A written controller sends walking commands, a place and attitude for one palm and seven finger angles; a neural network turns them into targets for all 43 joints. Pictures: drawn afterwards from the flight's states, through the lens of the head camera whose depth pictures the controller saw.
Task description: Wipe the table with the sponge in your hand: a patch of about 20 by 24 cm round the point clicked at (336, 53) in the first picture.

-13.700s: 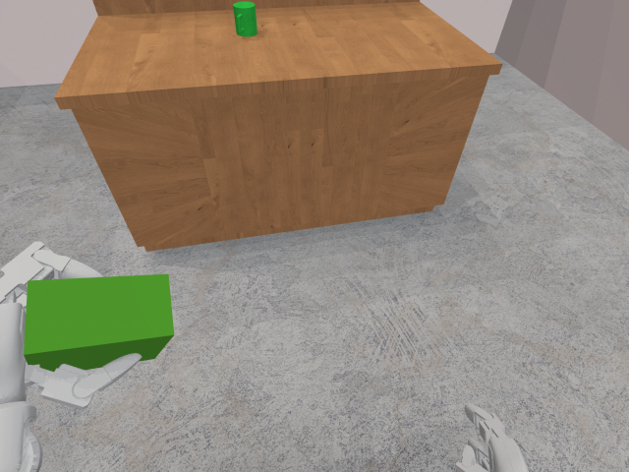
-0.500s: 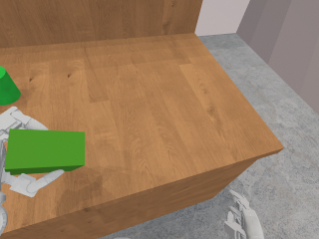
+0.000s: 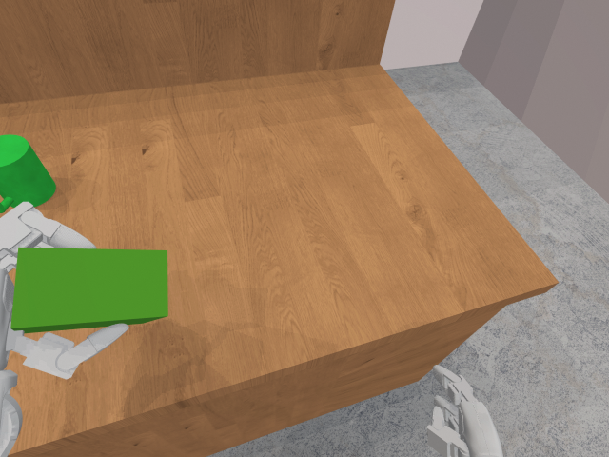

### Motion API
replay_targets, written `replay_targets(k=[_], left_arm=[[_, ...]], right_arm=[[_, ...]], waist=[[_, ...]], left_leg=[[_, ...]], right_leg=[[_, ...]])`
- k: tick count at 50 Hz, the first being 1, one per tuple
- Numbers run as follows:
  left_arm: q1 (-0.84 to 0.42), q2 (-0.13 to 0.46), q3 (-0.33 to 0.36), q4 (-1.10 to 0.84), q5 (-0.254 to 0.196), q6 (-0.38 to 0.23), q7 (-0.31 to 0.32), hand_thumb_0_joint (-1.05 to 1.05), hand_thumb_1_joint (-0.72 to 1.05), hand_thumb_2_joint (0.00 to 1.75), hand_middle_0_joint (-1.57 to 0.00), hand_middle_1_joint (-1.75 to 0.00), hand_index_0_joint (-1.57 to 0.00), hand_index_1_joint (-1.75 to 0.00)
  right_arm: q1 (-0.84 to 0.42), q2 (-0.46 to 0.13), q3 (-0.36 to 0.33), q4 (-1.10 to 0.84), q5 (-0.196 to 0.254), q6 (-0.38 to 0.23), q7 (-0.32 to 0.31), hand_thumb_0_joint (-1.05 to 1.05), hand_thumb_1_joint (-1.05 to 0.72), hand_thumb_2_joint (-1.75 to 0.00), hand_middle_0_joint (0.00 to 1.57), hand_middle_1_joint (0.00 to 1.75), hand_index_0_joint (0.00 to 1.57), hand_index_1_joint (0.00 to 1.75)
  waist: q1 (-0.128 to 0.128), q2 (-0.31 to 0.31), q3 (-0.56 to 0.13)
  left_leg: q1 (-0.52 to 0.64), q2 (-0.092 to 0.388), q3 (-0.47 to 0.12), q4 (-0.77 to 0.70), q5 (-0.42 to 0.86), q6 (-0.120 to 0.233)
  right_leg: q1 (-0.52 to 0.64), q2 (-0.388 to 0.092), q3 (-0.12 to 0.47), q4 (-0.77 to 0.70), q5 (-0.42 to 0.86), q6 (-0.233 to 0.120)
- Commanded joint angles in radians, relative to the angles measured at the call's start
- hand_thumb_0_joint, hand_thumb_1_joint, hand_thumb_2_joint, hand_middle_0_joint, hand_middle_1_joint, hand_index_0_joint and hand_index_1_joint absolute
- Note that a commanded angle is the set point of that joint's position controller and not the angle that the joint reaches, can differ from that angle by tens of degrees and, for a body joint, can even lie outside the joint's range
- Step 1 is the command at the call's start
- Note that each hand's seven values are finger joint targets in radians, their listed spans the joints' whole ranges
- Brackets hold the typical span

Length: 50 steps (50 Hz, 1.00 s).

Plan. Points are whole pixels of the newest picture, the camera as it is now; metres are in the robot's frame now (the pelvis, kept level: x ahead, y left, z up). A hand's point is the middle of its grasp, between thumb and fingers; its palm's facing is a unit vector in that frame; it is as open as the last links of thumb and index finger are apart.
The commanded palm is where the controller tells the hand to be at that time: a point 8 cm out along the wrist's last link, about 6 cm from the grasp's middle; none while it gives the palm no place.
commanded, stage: look again from close up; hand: left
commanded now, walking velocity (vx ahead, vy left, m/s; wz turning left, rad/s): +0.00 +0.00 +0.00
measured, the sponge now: (112, 291) +0.23 +0.22 +0.14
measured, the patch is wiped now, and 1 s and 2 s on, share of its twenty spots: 0.00 0.00 0.00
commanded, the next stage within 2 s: shuffle to correct the standing spot in 0.20 s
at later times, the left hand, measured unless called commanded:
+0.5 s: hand (105, 291) +0.22 +0.21 +0.16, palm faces +0.35 -0.84 -0.41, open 10.2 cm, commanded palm +0.17 +0.25 +0.17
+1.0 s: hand (167, 296) +0.23 +0.16 +0.16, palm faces +0.30 -0.85 -0.43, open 10.2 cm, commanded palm +0.17 +0.20 +0.17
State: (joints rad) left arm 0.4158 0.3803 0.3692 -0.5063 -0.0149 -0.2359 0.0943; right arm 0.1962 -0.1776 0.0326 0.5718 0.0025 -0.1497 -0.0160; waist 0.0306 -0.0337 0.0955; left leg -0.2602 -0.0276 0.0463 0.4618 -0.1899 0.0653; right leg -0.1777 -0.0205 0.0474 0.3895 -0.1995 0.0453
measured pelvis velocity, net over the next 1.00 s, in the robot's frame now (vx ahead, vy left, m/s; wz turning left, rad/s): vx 0.01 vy -0.08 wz -0.02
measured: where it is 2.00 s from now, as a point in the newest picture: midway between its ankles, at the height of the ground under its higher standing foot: outside the picture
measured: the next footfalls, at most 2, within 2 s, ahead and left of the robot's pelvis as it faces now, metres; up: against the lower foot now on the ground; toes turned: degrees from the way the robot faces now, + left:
none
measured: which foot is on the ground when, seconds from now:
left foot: down 0.00-1.00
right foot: down 0.00-1.00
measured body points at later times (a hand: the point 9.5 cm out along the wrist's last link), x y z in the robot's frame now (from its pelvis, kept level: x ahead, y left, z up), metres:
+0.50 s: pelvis +0.00 -0.03 +0.00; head +0.03 -0.02 +0.45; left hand +0.20 +0.26 +0.18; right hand +0.18 -0.26 -0.07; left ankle +0.04 +0.07 -0.74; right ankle +0.01 -0.16 -0.74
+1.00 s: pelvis +0.01 -0.08 +0.00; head +0.04 -0.07 +0.44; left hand +0.21 +0.21 +0.18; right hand +0.18 -0.32 -0.08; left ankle +0.04 +0.07 -0.74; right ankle +0.01 -0.16 -0.74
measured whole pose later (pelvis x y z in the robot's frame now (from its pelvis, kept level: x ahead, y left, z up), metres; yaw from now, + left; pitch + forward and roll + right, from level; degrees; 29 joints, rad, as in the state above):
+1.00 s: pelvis +0.01 -0.08 +0.00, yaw -1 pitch +0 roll -1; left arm 0.47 0.40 0.38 -0.52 -0.08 -0.16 0.06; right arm 0.20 -0.21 -0.02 0.54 0.02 -0.09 -0.04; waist 0.01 0.01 0.06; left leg -0.30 0.09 0.01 0.51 -0.22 -0.04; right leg -0.23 0.10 0.02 0.45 -0.23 -0.05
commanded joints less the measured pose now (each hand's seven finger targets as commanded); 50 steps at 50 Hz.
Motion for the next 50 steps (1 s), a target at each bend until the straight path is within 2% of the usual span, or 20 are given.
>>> replay_targets(k=[1,5,6,10,11,15,16,20,21,25,26,30,31,35,36,40,41,45,46,50], left_arm=[[-0.021,0.129,0.087,-0.163,-0.021,-0.061,0.021,0.0,0.1,1.3,-1.2,-1.6,-1.2,-1.6],[-0.06,0.169,0.116,-0.172,-0.014,-0.054,0.027,0.0,0.1,1.3,-1.2,-1.6,-1.2,-1.6],[-0.037,0.124,0.075,-0.126,-0.023,-0.055,0.017,0.0,0.1,1.3,-1.2,-1.6,-1.2,-1.6],[-0.088,0.18,0.108,-0.201,-0.012,-0.055,0.028,0.0,0.1,1.3,-1.2,-1.6,-1.2,-1.6],[-0.06,0.131,0.067,-0.162,-0.022,-0.057,0.019,0.0,0.1,1.3,-1.2,-1.6,-1.2,-1.6],[-0.053,0.193,0.127,-0.212,-0.019,-0.05,0.032,0.0,0.1,1.3,-1.2,-1.6,-1.2,-1.6],[-0.033,0.145,0.087,-0.175,-0.029,-0.052,0.023,0.0,0.1,1.3,-1.2,-1.6,-1.2,-1.6],[-0.069,0.182,0.124,-0.185,-0.029,-0.042,0.024,0.0,0.1,1.3,-1.2,-1.6,-1.2,-1.6],[-0.057,0.143,0.091,-0.144,-0.04,-0.04,0.015,0.0,0.1,1.3,-1.2,-1.6,-1.2,-1.6],[-0.078,0.174,0.118,-0.174,-0.034,-0.028,0.017,0.0,0.1,1.3,-1.2,-1.6,-1.2,-1.6],[-0.062,0.135,0.08,-0.154,-0.043,-0.026,0.009,0.0,0.1,1.3,-1.2,-1.6,-1.2,-1.6],[-0.068,0.177,0.112,-0.212,-0.04,-0.012,0.011,0.0,0.1,1.3,-1.2,-1.6,-1.2,-1.6],[-0.065,0.138,0.074,-0.203,-0.048,-0.014,0.004,0.0,0.1,1.3,-1.2,-1.6,-1.2,-1.6],[-0.064,0.203,0.135,-0.26,-0.045,-0.009,0.01,0.0,0.1,1.3,-1.2,-1.6,-1.2,-1.6],[-0.047,0.158,0.096,-0.234,-0.055,-0.008,0.003,0.0,0.1,1.3,-1.2,-1.6,-1.2,-1.6],[-0.016,0.209,0.153,-0.249,-0.059,0.003,0.006,0.0,0.1,1.3,-1.2,-1.6,-1.2,-1.6],[-0.002,0.171,0.118,-0.228,-0.067,0.003,-0.002,0.0,0.1,1.3,-1.2,-1.6,-1.2,-1.6],[0.004,0.193,0.14,-0.234,-0.071,0.016,-0.001,0.0,0.1,1.3,-1.2,-1.6,-1.2,-1.6],[0.01,0.162,0.109,-0.213,-0.075,0.015,-0.006,0.0,0.1,1.3,-1.2,-1.6,-1.2,-1.6],[-0.013,0.206,0.141,-0.251,-0.074,0.023,0.001,0.0,0.1,1.3,-1.2,-1.6,-1.2,-1.6]], right_arm=[[-0.063,-0.147,-0.064,-0.145,0.006,-0.048,-0.015,0.0,-0.9,-0.9,0.2,0.3,0.2,0.3],[-0.084,-0.151,-0.071,-0.145,0.017,-0.045,-0.023,0.0,-0.9,-0.9,0.2,0.3,0.2,0.3],[-0.071,-0.151,-0.069,-0.142,0.011,-0.04,-0.024,0.0,-0.9,-0.9,0.2,0.3,0.2,0.3],[-0.097,-0.151,-0.071,-0.15,0.018,-0.044,-0.031,0.0,-0.9,-0.9,0.2,0.3,0.2,0.3],[-0.08,-0.152,-0.069,-0.145,0.011,-0.041,-0.03,0.0,-0.9,-0.9,0.2,0.3,0.2,0.3],[-0.097,-0.152,-0.073,-0.153,0.017,-0.043,-0.034,0.0,-0.9,-0.9,0.2,0.3,0.2,0.3],[-0.08,-0.15,-0.07,-0.145,0.01,-0.038,-0.033,0.0,-0.9,-0.9,0.2,0.3,0.2,0.3],[-0.091,-0.147,-0.075,-0.155,0.019,-0.034,-0.032,0.0,-0.9,-0.9,0.2,0.3,0.2,0.3],[-0.079,-0.147,-0.073,-0.151,0.013,-0.029,-0.032,0.0,-0.9,-0.9,0.2,0.3,0.2,0.3],[-0.089,-0.143,-0.078,-0.164,0.021,-0.027,-0.027,0.0,-0.9,-0.9,0.2,0.3,0.2,0.3],[-0.076,-0.142,-0.077,-0.163,0.016,-0.023,-0.025,0.0,-0.9,-0.9,0.2,0.3,0.2,0.3],[-0.087,-0.141,-0.082,-0.176,0.02,-0.022,-0.02,0.0,-0.9,-0.9,0.2,0.3,0.2,0.3],[-0.077,-0.142,-0.08,-0.172,0.015,-0.018,-0.019,0.0,-0.9,-0.9,0.2,0.3,0.2,0.3],[-0.085,-0.142,-0.088,-0.18,0.017,-0.016,-0.02,0.0,-0.9,-0.9,0.2,0.3,0.2,0.3],[-0.074,-0.14,-0.084,-0.177,0.012,-0.012,-0.02,0.0,-0.9,-0.9,0.2,0.3,0.2,0.3],[-0.075,-0.141,-0.094,-0.184,0.017,-0.006,-0.025,0.0,-0.9,-0.9,0.2,0.3,0.2,0.3],[-0.067,-0.142,-0.091,-0.181,0.014,-0.002,-0.025,0.0,-0.9,-0.9,0.2,0.3,0.2,0.3],[-0.075,-0.144,-0.099,-0.187,0.021,0.001,-0.029,0.0,-0.9,-0.9,0.2,0.3,0.2,0.3],[-0.065,-0.144,-0.094,-0.181,0.016,0.005,-0.029,0.0,-0.9,-0.9,0.2,0.3,0.2,0.3],[-0.077,-0.145,-0.098,-0.186,0.021,0.003,-0.034,0.0,-0.9,-0.9,0.2,0.3,0.2,0.3]], waist=[[-0.013,0.088,-0.205],[-0.016,0.084,-0.19],[-0.016,0.074,-0.182],[-0.013,0.108,-0.185],[-0.013,0.086,-0.183],[-0.01,0.087,-0.197],[-0.013,0.073,-0.199],[-0.016,0.086,-0.181],[-0.017,0.097,-0.172],[-0.015,0.118,-0.189],[-0.017,0.105,-0.192],[-0.017,0.084,-0.2],[-0.019,0.096,-0.204],[-0.016,0.134,-0.216],[-0.019,0.139,-0.212],[-0.019,0.11,-0.223],[-0.021,0.107,-0.221],[-0.025,0.101,-0.21],[-0.028,0.098,-0.207],[-0.028,0.078,-0.198]], left_leg=[[0.073,0.117,-0.103,-0.122,0.005,-0.059],[0.081,0.108,-0.092,-0.107,0.014,-0.058],[0.078,0.104,-0.09,-0.108,0.006,-0.05],[0.086,0.104,-0.088,-0.112,-0.003,-0.05],[0.078,0.1,-0.09,-0.111,-0.014,-0.043],[0.099,0.098,-0.082,-0.094,0.007,-0.047],[0.097,0.099,-0.089,-0.102,0.014,-0.044],[0.116,0.127,-0.091,-0.127,0.007,-0.057],[0.092,0.133,-0.101,-0.144,-0.024,-0.051],[0.112,0.158,-0.099,-0.143,-0.02,-0.05],[0.103,0.158,-0.101,-0.137,-0.021,-0.043],[0.127,0.159,-0.083,-0.093,0.039,-0.049],[0.115,0.156,-0.086,-0.092,0.037,-0.044],[0.131,0.17,-0.08,-0.064,0.094,-0.048],[0.11,0.167,-0.086,-0.064,0.079,-0.042],[0.124,0.171,-0.08,-0.031,0.109,-0.046],[0.113,0.169,-0.076,-0.021,0.091,-0.041],[0.115,0.162,-0.067,-0.001,0.07,-0.049],[0.1,0.158,-0.068,0.003,0.041,-0.043],[0.108,0.149,-0.066,0.017,0.015,-0.047]], right_leg=[[0.031,-0.013,-0.014,-0.045,0.115,-0.058],[0.009,-0.02,0.014,-0.053,0.128,-0.061],[0.002,-0.017,0.006,-0.067,0.122,-0.06],[0.001,-0.02,0.02,-0.059,0.113,-0.062],[0.002,-0.017,0.012,-0.071,0.103,-0.061],[-0.004,-0.026,0.039,-0.071,0.123,-0.066],[-0.001,-0.017,0.024,-0.077,0.119,-0.065],[-0.037,0.0,0.015,-0.057,0.084,-0.057],[-0.033,0.008,-0.001,-0.062,0.062,-0.051],[-0.037,0.011,-0.004,-0.035,0.059,-0.049],[-0.032,0.014,-0.014,-0.044,0.065,-0.047],[-0.053,0.006,0.01,-0.042,0.107,-0.053],[-0.045,0.01,0.002,-0.044,0.106,-0.052],[-0.055,0.006,0.011,-0.019,0.129,-0.057],[-0.048,0.01,0.001,-0.026,0.12,-0.055],[-0.059,0.002,0.024,-0.018,0.145,-0.063],[-0.062,0.005,0.018,-0.025,0.14,-0.061],[-0.088,-0.005,0.042,-0.024,0.138,-0.072],[-0.092,0.0,0.036,-0.031,0.119,-0.069],[-0.118,-0.012,0.06,-0.03,0.096,-0.08]])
